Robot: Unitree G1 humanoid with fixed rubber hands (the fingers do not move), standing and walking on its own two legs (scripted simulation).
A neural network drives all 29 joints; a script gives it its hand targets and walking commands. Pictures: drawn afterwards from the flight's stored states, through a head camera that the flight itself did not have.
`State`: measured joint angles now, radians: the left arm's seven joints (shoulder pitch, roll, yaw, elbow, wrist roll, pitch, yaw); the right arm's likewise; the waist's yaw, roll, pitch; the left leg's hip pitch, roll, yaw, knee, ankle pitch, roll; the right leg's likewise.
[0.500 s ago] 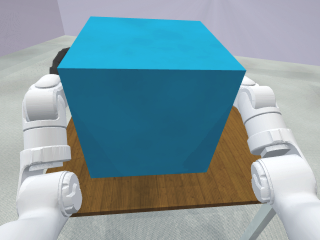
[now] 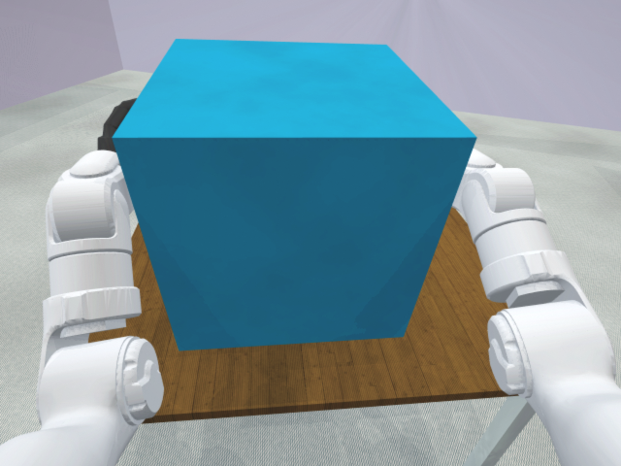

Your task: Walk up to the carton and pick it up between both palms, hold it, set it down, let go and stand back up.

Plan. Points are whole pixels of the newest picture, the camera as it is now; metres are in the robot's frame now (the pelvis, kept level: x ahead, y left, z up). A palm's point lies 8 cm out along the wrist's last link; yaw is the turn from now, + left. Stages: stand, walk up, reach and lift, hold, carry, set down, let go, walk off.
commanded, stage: hold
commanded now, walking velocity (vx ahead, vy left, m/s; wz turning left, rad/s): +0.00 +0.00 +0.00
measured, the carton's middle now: (289, 187) +0.41 +0.01 +0.23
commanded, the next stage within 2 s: set down in 0.70 s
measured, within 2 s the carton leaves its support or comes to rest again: neither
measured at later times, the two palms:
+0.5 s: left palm (115, 155) +0.36 +0.20 +0.29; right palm (448, 157) +0.37 -0.19 +0.29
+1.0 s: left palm (110, 116) +0.38 +0.21 +0.33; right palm (450, 137) +0.38 -0.18 +0.31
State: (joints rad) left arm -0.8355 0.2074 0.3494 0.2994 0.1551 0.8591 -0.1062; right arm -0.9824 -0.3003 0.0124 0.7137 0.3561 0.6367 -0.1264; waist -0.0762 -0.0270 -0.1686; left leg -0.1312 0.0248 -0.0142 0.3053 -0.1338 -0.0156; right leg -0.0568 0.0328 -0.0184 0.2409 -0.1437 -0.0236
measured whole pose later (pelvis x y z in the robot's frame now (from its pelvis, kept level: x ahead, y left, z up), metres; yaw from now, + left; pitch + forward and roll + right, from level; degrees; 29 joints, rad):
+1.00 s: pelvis +0.01 +0.01 +0.00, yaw +0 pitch -5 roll +0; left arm -1.01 0.24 0.40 0.47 0.20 0.73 -0.14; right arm -1.06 -0.24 -0.14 0.82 0.26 0.50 -0.10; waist -0.09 -0.05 -0.13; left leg -0.06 0.01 0.00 0.30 -0.15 -0.01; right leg 0.01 0.02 -0.01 0.25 -0.17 -0.01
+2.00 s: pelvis +0.01 +0.01 +0.00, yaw +1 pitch -6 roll +0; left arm -0.86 0.20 0.35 0.47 0.20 0.48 -0.20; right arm -0.73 -0.10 -0.24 0.64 0.02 0.22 -0.06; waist -0.08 -0.10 0.02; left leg -0.04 -0.01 -0.03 0.30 -0.16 0.00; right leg 0.03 0.00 -0.03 0.25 -0.18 0.00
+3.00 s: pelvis +0.02 +0.01 +0.00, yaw +1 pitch -1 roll +0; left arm -0.89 0.21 0.38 0.74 0.20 0.28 -0.21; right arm -0.68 -0.01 -0.38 0.66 -0.14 0.12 -0.05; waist -0.09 -0.10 0.02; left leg -0.12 -0.01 -0.02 0.30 -0.16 0.00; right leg -0.04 0.00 -0.03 0.26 -0.19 0.01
